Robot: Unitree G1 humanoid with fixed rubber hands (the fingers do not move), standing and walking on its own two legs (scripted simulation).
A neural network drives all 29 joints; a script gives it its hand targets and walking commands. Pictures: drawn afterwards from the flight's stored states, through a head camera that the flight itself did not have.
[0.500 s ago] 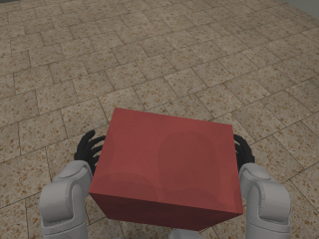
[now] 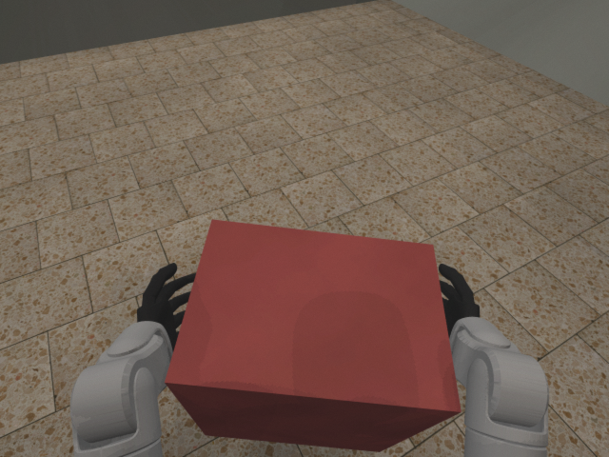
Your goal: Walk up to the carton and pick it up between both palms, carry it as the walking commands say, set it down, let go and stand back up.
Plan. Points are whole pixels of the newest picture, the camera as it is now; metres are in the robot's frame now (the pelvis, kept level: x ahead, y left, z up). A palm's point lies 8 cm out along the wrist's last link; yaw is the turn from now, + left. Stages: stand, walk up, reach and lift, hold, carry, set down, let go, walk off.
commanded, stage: carry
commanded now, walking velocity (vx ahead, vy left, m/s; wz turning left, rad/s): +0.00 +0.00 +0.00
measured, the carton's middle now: (306, 350) +0.26 +0.00 +0.01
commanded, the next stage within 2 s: none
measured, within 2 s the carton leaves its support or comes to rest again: neither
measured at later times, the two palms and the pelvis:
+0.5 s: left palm (255, 370) +0.21 +0.05 +0.08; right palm (566, 384) +0.20 -0.29 +0.06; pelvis -0.05 -0.09 +0.01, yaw -3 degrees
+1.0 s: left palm (206, 418) +0.16 +0.10 +0.08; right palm (558, 404) +0.17 -0.25 +0.09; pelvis -0.09 -0.07 +0.02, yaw -2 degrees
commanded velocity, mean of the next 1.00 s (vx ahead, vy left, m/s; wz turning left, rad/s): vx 0.00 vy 0.00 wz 0.00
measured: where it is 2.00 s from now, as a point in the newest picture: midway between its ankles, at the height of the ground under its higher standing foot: outside the picture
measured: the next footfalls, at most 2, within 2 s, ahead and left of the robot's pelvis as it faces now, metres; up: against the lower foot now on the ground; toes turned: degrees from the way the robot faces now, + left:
right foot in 0.32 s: +0.05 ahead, -0.16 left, +0.00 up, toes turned +6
left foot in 0.68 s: -0.06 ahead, +0.04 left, +0.00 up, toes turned +4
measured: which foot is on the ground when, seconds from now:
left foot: down 0.00-0.34, up 0.36-0.66, down 0.68-1.00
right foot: down 0.00-0.18, up 0.20-0.30, down 0.32-1.00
